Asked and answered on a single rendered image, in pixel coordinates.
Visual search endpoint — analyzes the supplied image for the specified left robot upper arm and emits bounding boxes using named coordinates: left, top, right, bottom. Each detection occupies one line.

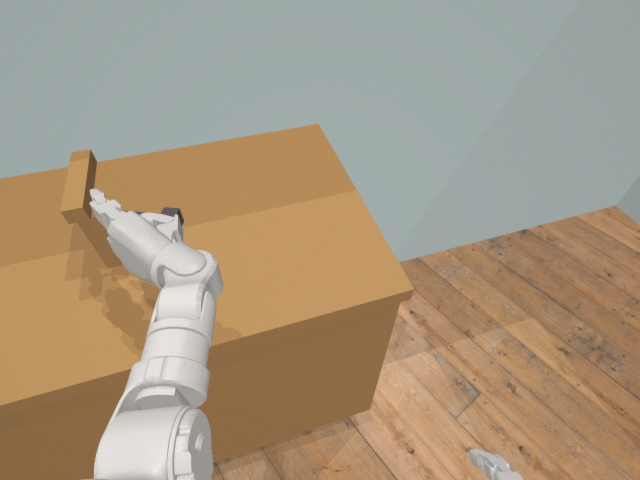
left=82, top=405, right=213, bottom=480

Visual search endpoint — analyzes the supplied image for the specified counter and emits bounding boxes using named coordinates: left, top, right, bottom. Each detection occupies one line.
left=0, top=124, right=414, bottom=480

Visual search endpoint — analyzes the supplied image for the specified right robot hand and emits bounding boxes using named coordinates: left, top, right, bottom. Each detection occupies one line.
left=469, top=449, right=524, bottom=480

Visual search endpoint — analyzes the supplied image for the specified left robot hand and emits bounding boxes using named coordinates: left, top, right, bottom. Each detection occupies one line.
left=89, top=189, right=183, bottom=284

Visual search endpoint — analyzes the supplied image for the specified tap lever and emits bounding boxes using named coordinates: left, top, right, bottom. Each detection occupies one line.
left=125, top=207, right=184, bottom=225

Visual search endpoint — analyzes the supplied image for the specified robot left forearm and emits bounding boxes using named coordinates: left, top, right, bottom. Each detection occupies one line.
left=94, top=242, right=223, bottom=479

